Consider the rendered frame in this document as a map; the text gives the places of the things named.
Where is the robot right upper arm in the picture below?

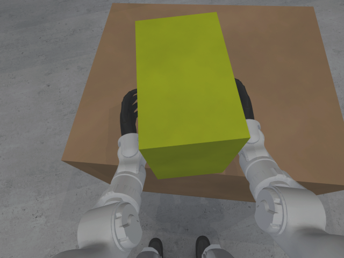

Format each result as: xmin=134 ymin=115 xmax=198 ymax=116
xmin=254 ymin=185 xmax=344 ymax=258

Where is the carton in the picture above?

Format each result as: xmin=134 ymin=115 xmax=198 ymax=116
xmin=135 ymin=12 xmax=250 ymax=180

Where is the left robot forearm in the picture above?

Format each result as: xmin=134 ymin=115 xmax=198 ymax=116
xmin=77 ymin=133 xmax=146 ymax=241

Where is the left robot shin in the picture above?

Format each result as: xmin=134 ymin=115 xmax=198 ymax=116
xmin=141 ymin=247 xmax=158 ymax=254

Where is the right robot hand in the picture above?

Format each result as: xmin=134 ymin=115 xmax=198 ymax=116
xmin=235 ymin=78 xmax=254 ymax=119

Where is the pedestal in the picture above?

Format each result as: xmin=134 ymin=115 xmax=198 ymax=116
xmin=61 ymin=3 xmax=344 ymax=203

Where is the right robot foot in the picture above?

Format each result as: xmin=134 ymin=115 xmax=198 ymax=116
xmin=196 ymin=236 xmax=210 ymax=258

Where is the robot left upper arm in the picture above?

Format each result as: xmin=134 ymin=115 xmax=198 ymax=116
xmin=52 ymin=201 xmax=142 ymax=258

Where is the left robot hand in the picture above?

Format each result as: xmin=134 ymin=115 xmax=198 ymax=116
xmin=120 ymin=89 xmax=138 ymax=136

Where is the right robot forearm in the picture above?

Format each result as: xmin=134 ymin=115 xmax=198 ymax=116
xmin=238 ymin=119 xmax=326 ymax=226

